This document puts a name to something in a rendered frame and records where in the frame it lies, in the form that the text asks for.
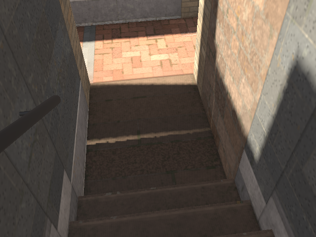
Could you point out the stairs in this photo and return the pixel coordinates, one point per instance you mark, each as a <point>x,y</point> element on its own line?
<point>200,222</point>

